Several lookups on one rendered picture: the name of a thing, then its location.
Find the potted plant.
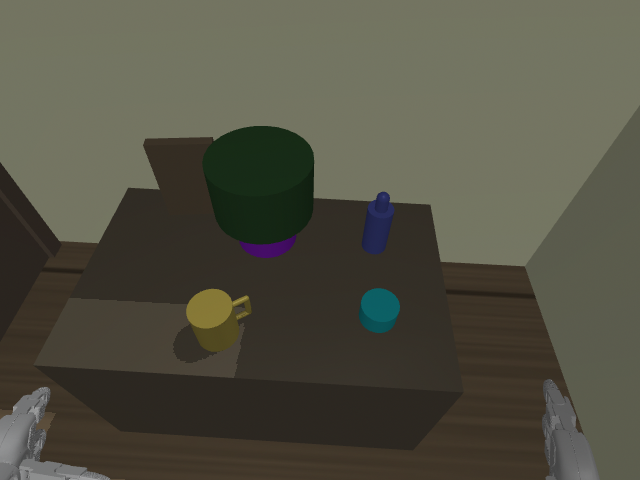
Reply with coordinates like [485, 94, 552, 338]
[202, 126, 314, 258]

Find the bed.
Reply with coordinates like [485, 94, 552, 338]
[0, 163, 62, 341]

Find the left robot hand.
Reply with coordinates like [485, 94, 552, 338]
[0, 387, 111, 480]

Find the right robot hand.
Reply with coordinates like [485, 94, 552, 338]
[542, 379, 600, 480]

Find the left robot arm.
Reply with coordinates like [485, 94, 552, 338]
[0, 462, 21, 480]

